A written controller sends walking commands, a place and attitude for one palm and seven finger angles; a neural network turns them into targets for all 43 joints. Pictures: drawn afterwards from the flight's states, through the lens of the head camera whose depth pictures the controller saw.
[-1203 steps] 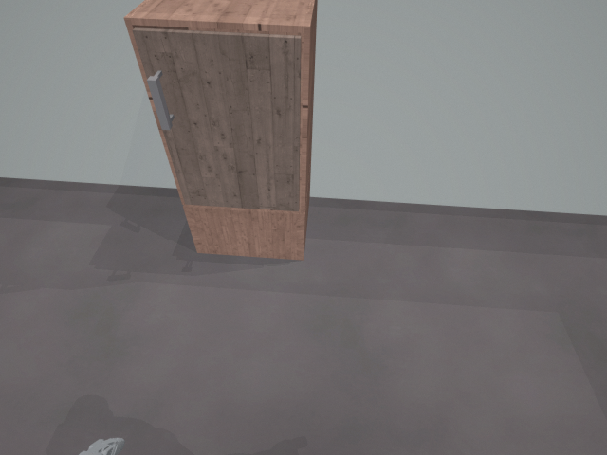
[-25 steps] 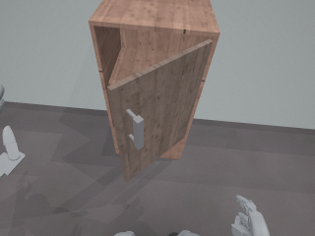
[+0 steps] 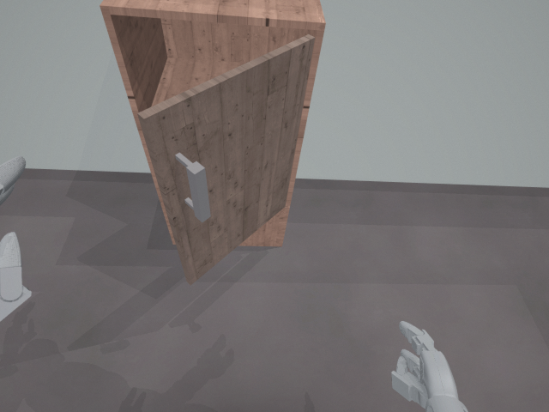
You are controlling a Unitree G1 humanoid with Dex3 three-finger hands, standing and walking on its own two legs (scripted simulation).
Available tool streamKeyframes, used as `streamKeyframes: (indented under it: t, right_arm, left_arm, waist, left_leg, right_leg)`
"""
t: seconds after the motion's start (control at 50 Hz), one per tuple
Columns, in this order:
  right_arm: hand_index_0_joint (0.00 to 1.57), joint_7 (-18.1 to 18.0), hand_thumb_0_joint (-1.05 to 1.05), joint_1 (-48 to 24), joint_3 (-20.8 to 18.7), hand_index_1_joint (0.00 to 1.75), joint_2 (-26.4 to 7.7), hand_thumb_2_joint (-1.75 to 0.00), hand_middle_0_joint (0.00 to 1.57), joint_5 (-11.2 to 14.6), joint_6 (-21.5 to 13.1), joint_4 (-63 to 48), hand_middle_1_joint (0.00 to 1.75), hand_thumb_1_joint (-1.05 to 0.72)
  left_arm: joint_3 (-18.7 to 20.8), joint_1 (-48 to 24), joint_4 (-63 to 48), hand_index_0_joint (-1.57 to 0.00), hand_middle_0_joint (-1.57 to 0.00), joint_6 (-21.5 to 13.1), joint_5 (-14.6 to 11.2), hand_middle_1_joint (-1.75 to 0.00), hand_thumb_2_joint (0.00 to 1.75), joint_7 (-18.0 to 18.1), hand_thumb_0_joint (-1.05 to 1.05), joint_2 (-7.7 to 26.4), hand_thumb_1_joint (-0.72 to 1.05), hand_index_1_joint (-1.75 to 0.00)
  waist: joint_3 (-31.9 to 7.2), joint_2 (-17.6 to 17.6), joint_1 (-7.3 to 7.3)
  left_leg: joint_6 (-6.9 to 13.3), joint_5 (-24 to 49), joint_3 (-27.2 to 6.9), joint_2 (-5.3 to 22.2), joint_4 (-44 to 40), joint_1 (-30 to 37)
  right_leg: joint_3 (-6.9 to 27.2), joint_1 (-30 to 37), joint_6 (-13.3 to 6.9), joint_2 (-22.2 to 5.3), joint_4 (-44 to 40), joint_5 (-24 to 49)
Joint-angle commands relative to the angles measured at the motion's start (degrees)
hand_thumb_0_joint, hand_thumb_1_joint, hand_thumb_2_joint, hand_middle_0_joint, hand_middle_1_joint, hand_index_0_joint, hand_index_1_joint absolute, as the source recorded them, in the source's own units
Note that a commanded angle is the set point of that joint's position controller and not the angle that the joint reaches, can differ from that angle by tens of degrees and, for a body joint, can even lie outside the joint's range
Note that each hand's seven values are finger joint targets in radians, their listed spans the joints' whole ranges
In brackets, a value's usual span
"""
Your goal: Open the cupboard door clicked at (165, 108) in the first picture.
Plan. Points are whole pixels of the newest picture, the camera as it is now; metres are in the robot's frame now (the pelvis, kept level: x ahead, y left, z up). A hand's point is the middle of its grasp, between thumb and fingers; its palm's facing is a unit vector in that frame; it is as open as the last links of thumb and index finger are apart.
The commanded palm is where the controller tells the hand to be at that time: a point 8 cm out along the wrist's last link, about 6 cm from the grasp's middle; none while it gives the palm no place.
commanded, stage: stop stepping back and stand still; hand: left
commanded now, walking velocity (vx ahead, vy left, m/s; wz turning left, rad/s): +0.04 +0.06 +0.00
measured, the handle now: (192, 188) +0.50 +0.18 -0.03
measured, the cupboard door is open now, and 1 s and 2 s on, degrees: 46 46 46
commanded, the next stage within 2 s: let the arm hang, fingers relaxed in 0.68 s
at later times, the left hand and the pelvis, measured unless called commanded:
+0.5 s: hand out of the picture +0.09 +0.27 +0.18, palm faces +0.52 -0.75 -0.41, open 7.4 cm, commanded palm +0.03 +0.30 +0.18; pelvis -0.09 -0.01 +0.00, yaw +3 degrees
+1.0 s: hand out of the picture +0.03 +0.19 -0.11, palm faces +0.13 -0.95 -0.28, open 7.4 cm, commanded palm none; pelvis -0.11 -0.02 -0.01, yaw +6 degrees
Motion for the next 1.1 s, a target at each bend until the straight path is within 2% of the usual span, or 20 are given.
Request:
streamKeyframes:
  t: [0.0,0.06,0.12,0.18,0.24,0.28,0.38,0.44,0.54,0.66,0.74,0.76,0.78,0.82,0.86,0.94,0.96,1.0,1.04,1.08]
  right_arm:
    - [0.20,-1.68,0.00,-2.65,-2.87,0.30,-8.87,-0.90,0.20,-0.39,-3.37,-6.27,0.30,-0.90]
    - [0.20,-1.33,0.00,0.25,-3.55,0.30,-9.49,-0.90,0.20,-1.00,-4.77,-5.75,0.30,-0.90]
    - [0.20,-1.27,0.00,-1.34,-3.48,0.30,-9.87,-0.90,0.20,-1.45,-6.19,-6.17,0.30,-0.90]
    - [0.20,-1.48,0.00,-2.92,-3.23,0.30,-9.61,-0.90,0.20,-0.93,-5.85,-7.57,0.30,-0.90]
    - [0.20,-1.49,0.00,-2.21,-4.32,0.30,-8.39,-0.90,0.20,-1.51,-4.42,-5.79,0.30,-0.90]
    - [0.20,-1.50,0.00,-0.95,-3.78,0.30,-7.72,-0.90,0.20,-1.78,-4.01,-4.58,0.30,-0.90]
    - [0.20,-2.71,0.00,0.99,-2.71,0.30,-6.80,-0.90,0.20,-1.70,-5.87,-3.74,0.30,-0.90]
    - [0.20,-2.28,0.00,2.13,-2.97,0.30,-8.52,-0.90,0.20,-1.16,-7.01,-5.22,0.30,-0.90]
    - [0.20,-1.44,0.00,0.39,-2.81,0.30,-8.40,-0.90,0.20,-1.29,-7.66,-4.35,0.30,-0.90]
    - [0.20,-0.47,0.00,0.83,-3.49,0.30,-7.07,-0.90,0.20,-1.02,-6.85,-3.24,0.30,-0.90]
    - [0.20,-0.86,0.00,0.50,-2.56,0.30,-6.56,-0.90,0.20,-1.37,-6.66,-3.70,0.30,-0.90]
    - [0.20,4.69,0.00,5.41,-6.55,0.30,-15.12,-0.90,0.20,-1.94,-6.77,11.21,0.30,-0.90]
    - [0.20,4.39,0.00,8.28,-5.92,0.30,-12.47,-0.90,0.20,-2.05,-2.67,9.06,0.30,-0.90]
    - [0.20,3.37,0.00,8.29,-5.13,0.30,-11.53,-0.90,0.20,-3.20,-1.51,6.82,0.30,-0.90]
    - [0.20,2.79,0.00,7.51,-4.50,0.30,-11.59,-0.90,0.20,-4.01,-0.80,6.09,0.30,-0.90]
    - [0.20,3.09,0.00,1.06,-4.28,0.30,-12.83,-0.90,0.20,-3.09,1.55,8.28,0.30,-0.90]
    - [0.20,3.28,0.00,0.55,-3.98,0.30,-10.61,-0.90,0.20,-2.42,2.10,8.92,0.30,-0.90]
    - [0.20,3.69,0.00,4.33,-3.49,0.30,-7.28,-0.90,0.20,-1.73,3.54,10.29,0.30,-0.90]
    - [0.20,4.06,0.00,6.98,-3.79,0.30,-6.73,-0.90,0.20,-1.96,4.40,14.00,0.30,-0.90]
    - [0.20,3.41,0.00,8.01,-3.71,0.30,-7.03,-0.90,0.20,-1.90,4.21,17.06,0.30,-0.90]
  left_arm:
    - [6.73,-1.73,-1.39,-0.20,-0.20,-0.18,-1.05,-0.30,0.90,3.48,0.00,4.47,0.90,-0.30]
    - [2.68,-4.84,0.71,-0.20,-0.20,0.62,0.10,-0.30,0.90,3.54,0.00,3.79,0.90,-0.30]
    - [0.34,-10.49,-3.23,-0.20,-0.20,0.50,1.12,-0.30,0.90,3.31,0.00,2.78,0.90,-0.30]
    - [0.40,-9.60,-2.90,-0.20,-0.20,1.19,1.93,-0.30,0.90,3.72,0.00,3.13,0.90,-0.30]
    - [1.83,-11.28,-4.31,-0.20,-0.20,0.66,2.28,-0.30,0.90,3.78,0.00,4.82,0.90,-0.30]
    - [1.66,-13.38,-2.75,-0.20,-0.20,0.20,2.47,-0.30,0.90,3.96,0.00,4.03,0.90,-0.30]
    - [0.68,-14.74,3.35,-0.20,-0.20,-0.99,2.94,-0.30,0.90,4.51,0.00,2.23,0.90,-0.30]
    - [0.64,-14.56,0.70,-0.20,-0.20,-2.12,2.86,-0.30,0.90,4.59,0.00,1.44,0.90,-0.30]
    - [0.06,-14.06,1.35,-0.20,-0.20,-1.26,3.39,-0.30,0.90,3.80,0.00,1.46,0.90,-0.30]
    - [1.25,-15.18,2.60,-0.20,-0.20,-1.11,2.44,-0.30,0.90,3.66,0.00,3.15,0.90,-0.30]
    - [2.53,-12.48,1.07,-0.20,-0.20,-1.43,1.97,-0.30,0.90,3.82,0.00,2.91,0.90,-0.30]
    - [-23.29,-16.74,44.77,-0.20,-0.20,8.51,6.66,-0.30,0.90,-4.79,0.00,-13.06,0.90,-0.30]
    - [-22.15,-15.90,44.81,-0.20,-0.20,13.14,5.68,-0.30,0.90,-5.31,0.00,-15.34,0.90,-0.30]
    - [-22.96,-18.89,43.95,-0.20,-0.20,14.45,5.86,-0.30,0.90,-5.10,0.00,-15.77,0.90,-0.30]
    - [-23.75,-21.97,49.69,-0.20,-0.20,13.81,5.51,-0.30,0.90,-4.98,0.00,-15.00,0.90,-0.30]
    - [-24.12,-21.82,64.78,-0.20,-0.20,13.56,5.18,-0.30,0.90,-5.27,0.00,-11.95,0.90,-0.30]
    - [-24.02,-20.21,68.37,-0.20,-0.20,13.23,5.30,-0.30,0.90,-5.24,0.00,-9.59,0.90,-0.30]
    - [-24.35,-23.50,72.49,-0.20,-0.20,12.80,5.41,-0.30,0.90,-5.39,0.00,-3.98,0.90,-0.30]
    - [-25.07,-27.63,76.04,-0.20,-0.20,13.06,5.18,-0.30,0.90,-5.46,0.00,-5.40,0.90,-0.30]
    - [-25.64,-28.33,81.04,-0.20,-0.20,12.74,4.68,-0.30,0.90,-5.04,0.00,-8.36,0.90,-0.30]
  waist:
    - [-9.34,8.30,0.55]
    - [-10.62,15.02,0.71]
    - [-6.47,12.11,1.86]
    - [-3.36,5.43,1.31]
    - [0.20,-6.70,1.19]
    - [1.26,-3.92,0.38]
    - [0.68,5.26,0.48]
    - [-0.01,19.49,0.87]
    - [0.70,8.10,0.91]
    - [-0.64,-5.15,1.16]
    - [-2.42,3.61,0.53]
    - [0.82,13.00,-3.70]
    - [-0.34,17.29,-2.23]
    - [-3.90,9.06,-2.62]
    - [-5.03,-0.80,-1.24]
    - [-3.06,5.24,3.82]
    - [-2.15,3.36,4.50]
    - [1.58,-2.98,0.94]
    - [2.42,0.20,-1.13]
    - [2.31,-2.68,-1.03]
  left_leg:
    - [1.79,33.10,-4.16,5.40,-10.12,19.28]
    - [3.02,40.77,-11.07,11.17,-13.02,24.96]
    - [5.68,5.52,-14.90,12.55,-22.54,10.20]
    - [2.59,-14.59,-8.48,6.15,-19.72,2.75]
    - [-1.35,-8.69,-2.33,-1.52,12.93,10.80]
    - [-0.96,-7.39,-2.52,0.08,20.76,3.96]
    - [1.80,-9.72,0.87,1.28,-8.41,12.52]
    - [7.26,-16.93,-19.24,13.75,-20.63,12.15]
    - [5.63,-6.63,-10.79,10.85,-15.92,2.43]
    - [0.74,-10.56,0.35,1.00,9.28,2.06]
    - [1.22,-2.27,-2.16,2.91,-10.84,12.81]
    - [4.88,15.11,-13.75,9.57,-4.19,11.09]
    - [8.85,27.17,-19.73,15.09,-11.26,11.22]
    - [12.82,36.55,-24.90,17.64,-11.28,11.79]
    - [13.40,43.43,-21.69,17.25,-8.69,16.53]
    - [6.25,21.97,-9.20,9.55,-8.64,6.68]
    - [2.95,7.45,-6.35,4.59,-5.54,2.87]
    - [-0.01,-13.89,-1.43,-1.27,2.15,4.69]
    - [0.57,-10.16,-0.98,-1.00,3.67,12.03]
    - [1.04,-4.28,-2.74,-0.45,1.63,13.04]
  right_leg:
    - [0.90,-4.24,3.85,-7.25,1.18,31.18]
    - [-1.81,-9.83,3.90,-4.09,5.56,0.18]
    - [-0.23,-1.47,3.15,-3.78,8.09,-4.66]
    - [1.13,3.17,1.75,-5.82,-5.67,-1.74]
    - [20.16,-20.97,-6.23,-21.19,-22.38,-29.35]
    - [17.43,-18.90,-6.72,-21.80,-19.78,-21.12]
    - [7.91,-13.69,-3.30,-15.05,-10.04,-16.39]
    - [-1.02,-13.08,1.70,-5.00,9.20,-2.58]
    - [-2.70,-1.17,2.53,-5.40,4.25,4.73]
    - [19.60,-4.74,-7.03,-20.30,-13.33,-8.37]
    - [5.77,-6.15,-2.28,-13.21,-2.71,1.76]
    - [-2.28,-18.91,1.03,-10.43,16.22,12.05]
    - [-3.23,-20.83,2.64,-5.68,24.75,-5.00]
    - [2.21,-23.12,3.27,-4.16,37.28,-11.50]
    - [2.68,-22.34,3.78,-5.42,34.34,-12.06]
    - [-0.94,-3.09,3.34,-4.96,9.80,1.48]
    - [5.36,1.19,2.33,-6.96,1.11,8.27]
    - [23.43,-9.15,-4.08,-20.47,-13.46,-2.56]
    - [19.10,-16.88,-4.84,-17.04,-15.64,-16.33]
    - [15.21,-13.63,-4.13,-13.77,-13.87,-7.07]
